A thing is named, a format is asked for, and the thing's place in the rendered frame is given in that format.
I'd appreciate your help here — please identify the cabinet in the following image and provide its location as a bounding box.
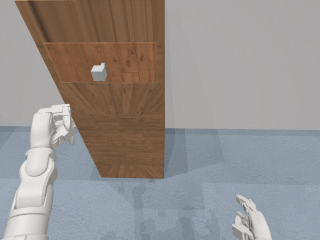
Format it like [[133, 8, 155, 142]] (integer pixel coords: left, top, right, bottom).
[[14, 0, 165, 179]]

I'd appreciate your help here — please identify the right robot hand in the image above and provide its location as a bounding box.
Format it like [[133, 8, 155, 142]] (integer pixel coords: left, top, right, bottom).
[[232, 194, 272, 240]]

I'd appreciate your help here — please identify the left robot hand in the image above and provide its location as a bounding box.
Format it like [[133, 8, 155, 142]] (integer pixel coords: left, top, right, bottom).
[[29, 104, 77, 151]]

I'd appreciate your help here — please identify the left robot forearm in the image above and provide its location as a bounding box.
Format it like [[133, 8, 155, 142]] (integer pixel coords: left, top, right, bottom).
[[1, 147, 58, 240]]

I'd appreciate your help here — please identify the handle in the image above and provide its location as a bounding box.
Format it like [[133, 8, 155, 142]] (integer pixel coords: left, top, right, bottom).
[[91, 63, 107, 81]]

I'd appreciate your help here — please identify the drawer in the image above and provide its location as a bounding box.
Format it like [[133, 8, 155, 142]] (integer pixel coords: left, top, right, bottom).
[[43, 42, 158, 83]]

